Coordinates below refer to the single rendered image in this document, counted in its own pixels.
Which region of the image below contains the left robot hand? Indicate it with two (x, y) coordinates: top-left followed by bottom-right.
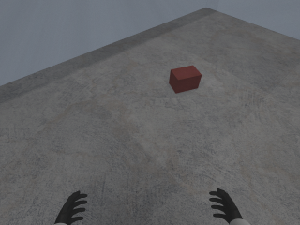
(54, 190), (88, 225)

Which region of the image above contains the carton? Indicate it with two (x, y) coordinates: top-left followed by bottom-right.
(169, 65), (202, 94)

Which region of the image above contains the right robot hand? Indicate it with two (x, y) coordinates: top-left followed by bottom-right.
(209, 188), (243, 224)

